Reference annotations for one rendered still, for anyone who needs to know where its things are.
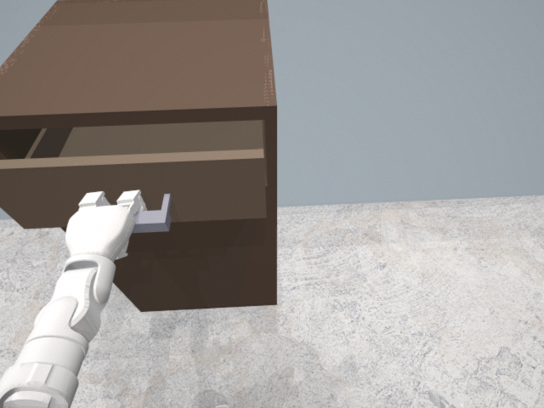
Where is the left robot forearm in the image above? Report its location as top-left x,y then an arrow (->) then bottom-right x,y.
0,253 -> 116,408

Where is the handle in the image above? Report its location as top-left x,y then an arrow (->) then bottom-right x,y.
132,194 -> 172,233

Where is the drawer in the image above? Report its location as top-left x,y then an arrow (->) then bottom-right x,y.
0,120 -> 267,229

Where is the robot right hand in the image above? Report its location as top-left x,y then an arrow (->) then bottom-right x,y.
428,389 -> 463,408

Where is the robot left hand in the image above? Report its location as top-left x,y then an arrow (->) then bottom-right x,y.
65,190 -> 147,263

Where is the cabinet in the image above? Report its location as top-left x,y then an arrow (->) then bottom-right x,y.
0,0 -> 277,312

